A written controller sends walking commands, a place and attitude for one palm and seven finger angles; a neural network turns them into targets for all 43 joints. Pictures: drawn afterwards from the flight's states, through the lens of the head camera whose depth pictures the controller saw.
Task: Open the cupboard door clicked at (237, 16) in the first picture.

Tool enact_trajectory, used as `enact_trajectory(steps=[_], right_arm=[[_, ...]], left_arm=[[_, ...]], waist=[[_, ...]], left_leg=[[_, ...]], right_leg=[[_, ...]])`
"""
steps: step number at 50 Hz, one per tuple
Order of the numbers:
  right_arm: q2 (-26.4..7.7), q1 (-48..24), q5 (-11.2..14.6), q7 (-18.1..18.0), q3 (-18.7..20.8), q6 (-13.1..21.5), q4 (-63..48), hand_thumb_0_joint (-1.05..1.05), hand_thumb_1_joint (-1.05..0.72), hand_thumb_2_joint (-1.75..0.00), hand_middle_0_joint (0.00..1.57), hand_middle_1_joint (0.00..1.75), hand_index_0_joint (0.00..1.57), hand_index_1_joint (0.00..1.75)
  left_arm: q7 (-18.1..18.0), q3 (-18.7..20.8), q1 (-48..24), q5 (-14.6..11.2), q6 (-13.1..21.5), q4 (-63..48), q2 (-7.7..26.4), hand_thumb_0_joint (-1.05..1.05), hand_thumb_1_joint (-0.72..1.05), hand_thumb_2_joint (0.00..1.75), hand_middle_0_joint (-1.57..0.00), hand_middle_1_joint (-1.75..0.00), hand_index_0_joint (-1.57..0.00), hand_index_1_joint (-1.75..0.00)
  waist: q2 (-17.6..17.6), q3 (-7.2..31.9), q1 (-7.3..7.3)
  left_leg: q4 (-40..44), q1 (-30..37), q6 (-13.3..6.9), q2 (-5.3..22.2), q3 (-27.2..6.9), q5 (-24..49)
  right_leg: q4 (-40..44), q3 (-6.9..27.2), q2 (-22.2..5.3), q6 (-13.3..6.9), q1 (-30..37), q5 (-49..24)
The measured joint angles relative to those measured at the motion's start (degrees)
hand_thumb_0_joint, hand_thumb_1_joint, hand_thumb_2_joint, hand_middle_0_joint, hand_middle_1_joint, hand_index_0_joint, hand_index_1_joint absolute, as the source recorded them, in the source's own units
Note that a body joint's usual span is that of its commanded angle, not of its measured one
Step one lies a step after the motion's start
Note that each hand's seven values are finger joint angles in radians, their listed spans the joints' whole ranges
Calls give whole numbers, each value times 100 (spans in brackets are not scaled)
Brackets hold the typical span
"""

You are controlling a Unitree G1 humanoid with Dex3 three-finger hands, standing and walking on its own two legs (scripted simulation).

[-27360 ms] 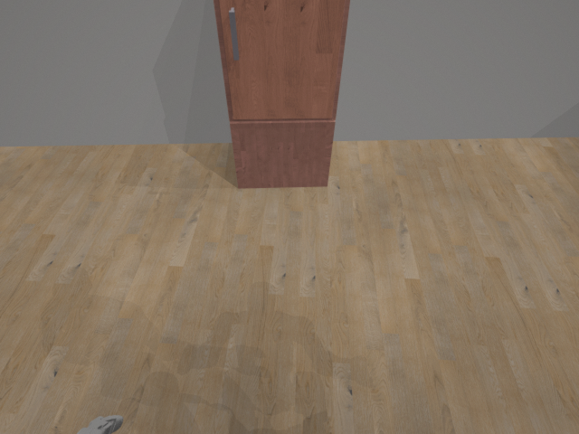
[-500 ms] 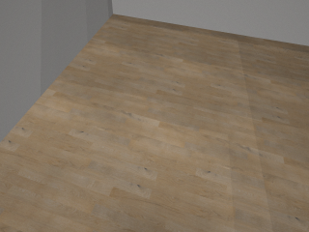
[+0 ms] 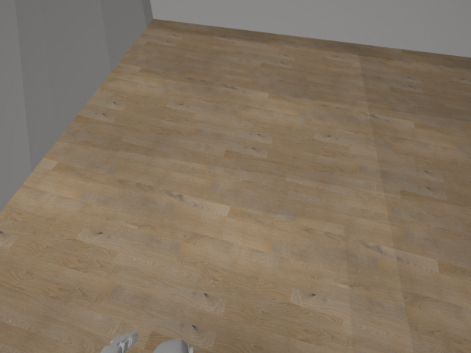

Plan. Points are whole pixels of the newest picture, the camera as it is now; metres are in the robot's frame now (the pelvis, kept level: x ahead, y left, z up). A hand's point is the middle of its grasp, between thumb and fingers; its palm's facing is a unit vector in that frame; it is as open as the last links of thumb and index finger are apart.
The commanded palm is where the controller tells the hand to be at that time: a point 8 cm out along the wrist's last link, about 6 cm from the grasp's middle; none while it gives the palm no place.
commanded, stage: turn to face it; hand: left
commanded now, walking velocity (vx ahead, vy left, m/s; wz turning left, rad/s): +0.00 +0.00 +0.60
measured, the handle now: out of the picture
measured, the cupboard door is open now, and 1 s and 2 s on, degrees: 41 41 41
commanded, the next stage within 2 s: none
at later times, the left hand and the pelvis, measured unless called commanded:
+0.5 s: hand out of the picture +0.13 +0.24 -0.17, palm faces +0.29 -0.93 -0.24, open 7.4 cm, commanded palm none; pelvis +0.09 +0.00 +0.00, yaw +16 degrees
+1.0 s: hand out of the picture +0.03 +0.16 -0.20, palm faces +0.59 -0.78 -0.21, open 7.4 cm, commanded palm none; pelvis +0.11 -0.03 -0.02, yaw +36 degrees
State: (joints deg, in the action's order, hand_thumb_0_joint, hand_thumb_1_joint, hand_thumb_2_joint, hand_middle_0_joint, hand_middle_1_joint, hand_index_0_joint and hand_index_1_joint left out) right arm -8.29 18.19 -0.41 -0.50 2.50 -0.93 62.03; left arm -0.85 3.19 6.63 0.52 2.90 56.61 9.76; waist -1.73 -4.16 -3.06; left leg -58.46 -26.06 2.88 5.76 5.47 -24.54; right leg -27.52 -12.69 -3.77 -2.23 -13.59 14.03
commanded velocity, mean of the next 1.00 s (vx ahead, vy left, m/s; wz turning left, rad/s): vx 0.00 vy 0.00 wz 0.60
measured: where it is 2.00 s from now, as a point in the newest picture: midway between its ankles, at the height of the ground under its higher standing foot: outside the picture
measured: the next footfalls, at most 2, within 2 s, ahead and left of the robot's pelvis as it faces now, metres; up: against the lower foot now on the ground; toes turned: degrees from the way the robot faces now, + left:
left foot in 0.18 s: +0.13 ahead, +0.12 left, +0.00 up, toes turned +15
right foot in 0.62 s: +0.20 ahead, -0.14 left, +0.00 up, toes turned +19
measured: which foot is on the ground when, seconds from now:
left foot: up 0.00-0.16, down 0.18-0.62, up 0.64-0.94, down 0.96-1.00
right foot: down 0.00-0.18, up 0.20-0.60, down 0.62-0.96, up 0.98-1.00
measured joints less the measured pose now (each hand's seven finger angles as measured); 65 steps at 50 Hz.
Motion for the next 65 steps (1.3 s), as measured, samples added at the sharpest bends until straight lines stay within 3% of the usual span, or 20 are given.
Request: enact_trajectory(steps=[7, 8, 9, 10, 12, 14, 17, 25, 30, 31, 34, 38, 44, 47, 48, 50, 54, 57, 62, 65], right_arm=[[-15, -552, -49, 98, 16, -47, -414, 0, -92, -90, 20, 30, 19, 30], [-66, -596, -61, 120, 21, -32, -491, 0, -92, -90, 20, 30, 19, 30], [-134, -624, -85, 131, 35, 1, -581, 0, -92, -90, 20, 30, 19, 30], [-155, -689, -100, 115, 49, 30, -641, 0, -92, -90, 20, 30, 19, 30], [-181, -803, -109, 82, 49, 42, -742, 0, -92, -90, 20, 30, 19, 30], [-211, -815, -109, 32, 51, 47, -832, 0, -92, -90, 20, 30, 20, 30], [-253, -796, -93, -23, 24, 69, -859, 0, -92, -90, 20, 30, 20, 30], [-338, -699, -86, 30, 72, -53, -840, 0, -91, -90, 20, 30, 20, 30], [-436, -660, -66, 71, 173, -189, -862, 0, -91, -90, 20, 30, 20, 30], [-437, -623, -37, 81, 193, -222, -889, 0, -91, -90, 20, 30, 20, 30], [-614, -746, -26, 110, 308, -335, -865, 0, -91, -90, 20, 30, 20, 30], [-675, -861, -38, 168, 325, -387, -859, 0, -91, -90, 20, 30, 20, 30], [-581, -1123, -5, 228, 218, -352, -988, 0, -91, -90, 20, 30, 19, 30], [-601, -1231, -12, 238, 162, -262, -1112, 0, -91, -90, 20, 30, 19, 30], [-617, -1239, -25, 235, 162, -201, -1166, 0, -91, -90, 20, 30, 19, 30], [-543, -1285, -42, 196, 137, -124, -1203, 0, -91, -90, 20, 30, 19, 30], [-437, -1177, -78, 107, 65, -109, -1204, 0, -91, -90, 20, 30, 20, 30], [-421, -1094, -91, 82, 48, -146, -1144, 0, -91, -90, 20, 30, 20, 30], [-457, -967, -93, 105, 100, -264, -1077, 0, -91, -90, 20, 30, 20, 30], [-503, -927, -39, 125, 187, -346, -1055, 0, -91, -90, 20, 30, 20, 30]], left_arm=[[8, 10, 112, 50, -154, -5, 139, -1, 94, 90, -20, -30, -21, -30], [14, 8, 175, 44, -187, -12, 149, -1, 93, 90, -20, -30, -21, -30], [21, 11, 247, 29, -235, -23, 151, -1, 93, 90, -20, -30, -21, -30], [19, 15, 268, 8, -310, -17, 189, -1, 93, 90, -20, -30, -21, -30], [3, 31, 274, 20, -483, -23, 275, 0, 92, 90, -20, -29, -20, -30], [11, 61, 221, 52, -582, -25, 335, 0, 92, 90, -20, -29, -20, -30], [30, 99, 102, 62, -597, -132, 405, 1, 92, 90, -20, -29, -20, -30], [35, 85, 24, 41, -616, -408, 502, 1, 91, 90, -20, -29, -20, -30], [36, 19, 35, 10, -542, -548, 486, 1, 91, 90, -20, -29, -20, -30], [32, 4, 100, 27, -483, -618, 524, 1, 91, 90, -20, -29, -20, -30], [-18, -51, 121, 70, -436, -605, 349, 1, 91, 90, -20, -29, -20, -30], [-32, -113, 309, 63, -421, -598, 212, 1, 91, 90, -20, -29, -20, -30], [17, -146, 539, 95, -374, -540, 208, 1, 90, 90, -20, -30, -21, -30], [60, -123, 676, 61, -403, -494, 261, 1, 90, 90, -20, -30, -21, -30], [74, -109, 710, 37, -441, -479, 294, 1, 90, 90, -20, -30, -21, -30], [49, -60, 616, 23, -598, -415, 432, 1, 90, 90, -20, -30, -21, -30], [23, 46, 394, 43, -740, -381, 591, 1, 91, 90, -20, -29, -20, -30], [51, 74, 246, 34, -709, -490, 617, 1, 91, 90, -20, -29, -20, -30], [65, 57, 164, 16, -584, -692, 581, 1, 91, 90, -20, -29, -20, -30], [31, 40, 244, 71, -448, -786, 552, 1, 91, 90, -20, -29, -20, -30]], waist=[[-152, 23, 139], [-146, 30, 159], [-105, 70, 165], [-139, 74, 143], [-180, 43, 145], [-146, 52, 159], [-93, 4, 239], [137, -10, 257], [283, -14, 182], [190, 49, 197], [354, -89, 177], [223, -168, 156], [-151, -279, 291], [-178, -262, 325], [-152, -222, 313], [-256, -277, 352], [-186, -238, 381], [-40, -224, 373], [221, -143, 304], [239, -75, 314]], left_leg=[[1760, 137, -2, -103, 350, 799], [2086, 279, -44, -137, 364, 1134], [2219, 332, -280, -162, 315, 1332], [2034, 241, -500, -225, 285, 1156], [1858, 201, -701, -308, 230, 815], [2007, 240, -677, -374, 112, 801], [2452, 403, -640, -479, -85, 1044], [3001, 702, -473, -546, -665, 1307], [2701, 580, -243, -616, -1070, 1171], [2496, 457, -215, -707, -1062, 1022], [834, -101, -126, -705, -943, -158], [-395, -379, 62, -556, -450, -209], [1202, 278, 103, -445, -25, -93], [2348, 793, -13, -478, 71, 710], [2475, 816, -217, -477, 5, 1088], [2142, 675, -440, -558, -92, 834], [2292, 712, -382, -562, -416, 751], [2539, 770, -335, -564, -675, 947], [2538, 678, -184, -578, -1083, 1010], [1780, 309, -134, -690, -1140, 286]], right_leg=[[-213, -427, -140, 202, 356, 497], [-448, -466, -183, 254, 330, 670], [-822, -479, -231, 323, 202, 857], [-1423, -274, -269, 423, -36, 1306], [-2688, 318, -164, 510, -557, 1814], [-3533, 657, -79, 586, -994, 1628], [-3904, 986, -56, 687, -1383, 1106], [-2626, 1243, -2, 775, -1262, 962], [-883, 1138, 189, 668, -538, 564], [-351, 1181, 113, 549, -342, 452], [-538, 933, 59, 321, -321, 354], [-277, 632, -163, 295, -24, 276], [-312, 262, -454, 342, 96, 382], [-809, 52, -567, 437, -45, 681], [-1212, 60, -590, 513, -218, 827], [-2359, 521, -510, 633, -668, 1525], [-3403, 940, -229, 700, -1235, 1439], [-3059, 1068, -113, 704, -1273, 1255], [-1486, 1085, 105, 637, -725, 878], [-709, 1024, 76, 363, -446, 366]])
